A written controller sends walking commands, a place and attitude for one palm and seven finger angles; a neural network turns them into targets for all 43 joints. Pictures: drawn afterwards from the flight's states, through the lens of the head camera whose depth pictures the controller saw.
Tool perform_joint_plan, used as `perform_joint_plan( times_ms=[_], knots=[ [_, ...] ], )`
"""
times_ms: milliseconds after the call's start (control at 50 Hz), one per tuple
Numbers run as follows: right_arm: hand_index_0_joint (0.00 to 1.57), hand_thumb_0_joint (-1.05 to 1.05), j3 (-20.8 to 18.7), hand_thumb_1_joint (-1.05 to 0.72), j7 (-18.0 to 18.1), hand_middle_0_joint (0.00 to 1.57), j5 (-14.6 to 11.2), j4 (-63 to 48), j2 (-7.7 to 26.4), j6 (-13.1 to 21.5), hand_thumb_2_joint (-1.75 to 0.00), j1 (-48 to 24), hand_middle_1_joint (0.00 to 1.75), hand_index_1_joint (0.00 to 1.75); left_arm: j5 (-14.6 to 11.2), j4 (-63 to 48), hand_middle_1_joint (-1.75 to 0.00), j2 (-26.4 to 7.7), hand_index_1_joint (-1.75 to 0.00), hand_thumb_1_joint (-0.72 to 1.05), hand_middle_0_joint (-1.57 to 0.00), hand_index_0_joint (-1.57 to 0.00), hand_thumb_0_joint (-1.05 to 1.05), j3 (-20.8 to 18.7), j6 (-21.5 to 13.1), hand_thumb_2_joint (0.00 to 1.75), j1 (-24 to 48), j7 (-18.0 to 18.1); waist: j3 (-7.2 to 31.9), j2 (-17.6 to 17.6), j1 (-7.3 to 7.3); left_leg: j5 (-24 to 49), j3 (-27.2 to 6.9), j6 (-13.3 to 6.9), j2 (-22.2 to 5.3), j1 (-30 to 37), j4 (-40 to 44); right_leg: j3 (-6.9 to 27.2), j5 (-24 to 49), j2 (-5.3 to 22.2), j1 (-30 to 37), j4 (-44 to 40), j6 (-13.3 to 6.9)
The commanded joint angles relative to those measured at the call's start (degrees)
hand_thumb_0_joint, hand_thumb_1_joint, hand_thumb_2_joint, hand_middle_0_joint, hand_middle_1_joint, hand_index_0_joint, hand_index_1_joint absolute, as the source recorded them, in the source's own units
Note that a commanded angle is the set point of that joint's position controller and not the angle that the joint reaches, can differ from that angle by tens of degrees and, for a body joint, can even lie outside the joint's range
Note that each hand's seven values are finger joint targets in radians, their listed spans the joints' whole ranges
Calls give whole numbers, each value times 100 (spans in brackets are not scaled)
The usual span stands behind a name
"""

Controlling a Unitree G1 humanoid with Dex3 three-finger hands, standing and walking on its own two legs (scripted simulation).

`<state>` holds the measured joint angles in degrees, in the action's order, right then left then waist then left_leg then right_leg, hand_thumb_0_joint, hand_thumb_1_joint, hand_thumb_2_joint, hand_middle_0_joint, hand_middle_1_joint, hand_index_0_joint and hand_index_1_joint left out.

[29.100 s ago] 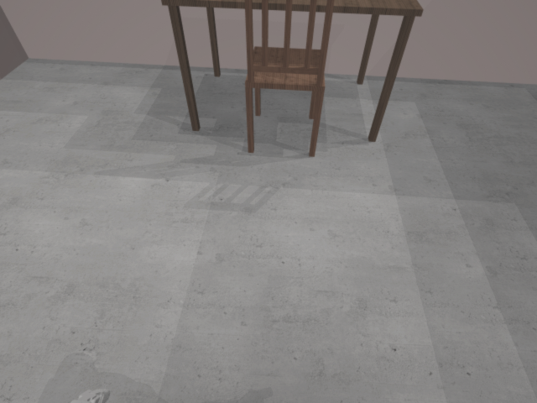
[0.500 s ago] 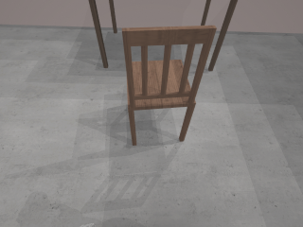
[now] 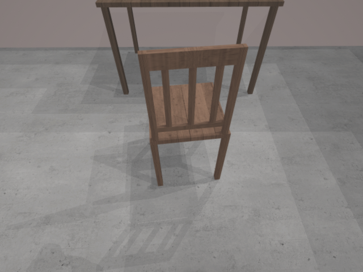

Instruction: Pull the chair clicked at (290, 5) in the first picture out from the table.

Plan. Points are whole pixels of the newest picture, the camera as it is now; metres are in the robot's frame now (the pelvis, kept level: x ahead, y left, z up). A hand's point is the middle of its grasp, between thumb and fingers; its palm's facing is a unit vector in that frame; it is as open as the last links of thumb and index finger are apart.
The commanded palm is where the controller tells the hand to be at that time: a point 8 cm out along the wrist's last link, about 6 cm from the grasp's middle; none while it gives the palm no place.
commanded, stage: let the arm hang, fingers relaxed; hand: left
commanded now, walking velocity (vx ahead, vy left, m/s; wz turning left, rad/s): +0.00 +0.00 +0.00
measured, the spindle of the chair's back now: (191, 98) +0.75 -0.01 -0.10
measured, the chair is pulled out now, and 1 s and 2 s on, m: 0.71 0.71 0.71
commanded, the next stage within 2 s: look to check the result in 0.22 s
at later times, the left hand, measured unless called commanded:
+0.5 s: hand out of the picture +0.02 +0.16 -0.17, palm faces +0.01 -0.98 -0.20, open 7.3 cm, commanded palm none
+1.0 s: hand out of the picture +0.03 +0.16 -0.17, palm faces +0.01 -0.98 -0.21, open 7.3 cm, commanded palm none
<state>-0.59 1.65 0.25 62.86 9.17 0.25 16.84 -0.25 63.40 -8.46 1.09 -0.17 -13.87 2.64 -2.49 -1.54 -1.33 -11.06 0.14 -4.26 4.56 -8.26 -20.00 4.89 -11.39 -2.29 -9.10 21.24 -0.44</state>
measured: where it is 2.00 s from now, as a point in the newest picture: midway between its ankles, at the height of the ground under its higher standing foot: outside the picture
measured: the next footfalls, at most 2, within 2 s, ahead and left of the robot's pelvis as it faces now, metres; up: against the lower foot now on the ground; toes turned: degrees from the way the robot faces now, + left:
none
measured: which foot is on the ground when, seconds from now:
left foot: down 0.00-1.00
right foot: down 0.00-1.00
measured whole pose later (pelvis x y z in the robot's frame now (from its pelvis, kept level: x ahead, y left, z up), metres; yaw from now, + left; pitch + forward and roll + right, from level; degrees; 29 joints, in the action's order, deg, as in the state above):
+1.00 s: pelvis +0.02 -0.01 +0.00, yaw +0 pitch +0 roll +0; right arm -0.5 2.4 0.2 64.6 8.4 0.8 17.0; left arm -0.5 64.0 -8.1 0.6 -0.5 -15.0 2.7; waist -2.8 -1.3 -1.1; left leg -13.0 0.2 -3.6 3.7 -6.6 -20.0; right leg 5.1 -12.8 -3.2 -7.4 20.7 -1.3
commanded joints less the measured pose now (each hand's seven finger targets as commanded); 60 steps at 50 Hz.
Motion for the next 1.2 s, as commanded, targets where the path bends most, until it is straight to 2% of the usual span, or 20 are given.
perform_joint_plan(
  times_ms=[0,140,300,400,480,540,800,880,920,1060,1180],
  knots=[
    [20,0,-111,-90,60,20,15,-91,513,81,-90,495,30,30,8,-169,-30,-592,-30,90,-20,-20,0,-101,-122,90,-298,16,-85,80,-11,650,-800,109,-925,187,308,534,426,614,-316,-390,-246],
    [20,0,-111,-90,74,20,12,-52,501,89,-90,498,30,30,5,-152,-30,-553,-30,90,-20,-20,0,-100,-134,90,-347,20,-118,203,-9,801,-780,115,-934,224,256,536,587,624,-277,-403,-243],
    [20,0,-106,-90,81,20,13,-12,481,81,-90,504,30,30,-2,-143,-30,-537,-30,90,-20,-20,0,-108,-130,90,-397,21,-138,141,-6,706,-762,125,-936,199,256,547,494,614,-253,-424,-248],
    [20,0,-98,-90,91,20,10,24,469,96,-90,530,30,30,-7,-114,-30,-530,-30,90,-20,-20,0,-113,-138,90,-445,27,-15,212,12,896,-748,119,-944,264,216,543,695,637,-137,-404,-252],
    [20,0,-96,-90,103,20,7,33,473,105,-90,556,30,30,-8,-106,-30,-529,-30,90,-20,-20,0,-115,-138,90,-456,36,41,136,12,1055,-729,124,-954,326,163,526,839,634,-86,-369,-251],
    [20,0,-88,-90,105,20,11,55,455,97,-90,563,30,30,-12,-102,-30,-515,-30,90,-20,-20,0,-111,-123,90,-430,31,-148,140,9,924,-732,126,-964,240,240,532,700,622,-170,-380,-254],
    [20,0,-91,-90,115,20,17,56,463,111,-90,558,30,30,-9,-95,-30,-489,-30,90,-20,-20,0,-116,-112,90,-435,29,-130,107,13,948,-726,109,-981,288,240,535,687,605,-191,-346,-256],
    [20,0,-94,-90,120,20,6,58,474,124,-90,567,30,30,-5,-94,-30,-503,-30,90,-20,-20,0,-124,-120,90,-452,36,11,164,16,1122,-709,108,-989,384,185,516,824,607,-120,-322,-244],
    [20,0,-95,-90,121,20,11,59,455,118,-90,549,30,30,-11,-102,-30,-495,-30,90,-20,-20,0,-123,-118,90,-444,34,-99,181,11,1082,-708,113,-984,335,213,528,834,618,-152,-340,-251],
    [20,0,-92,-90,130,20,14,84,473,126,-90,549,30,30,-12,-98,-30,-489,-30,90,-20,-20,0,-126,-117,90,-461,40,-28,101,16,1236,-694,115,-994,407,186,519,937,631,-101,-323,-251],
    [20,0,-94,-90,125,20,6,65,467,108,-90,543,30,30,-10,-90,-30,-503,-30,90,-20,-20,0,-120,-116,90,-494,42,-104,152,17,1060,-690,119,-985,366,182,518,811,617,-145,-362,-247]
  ],
)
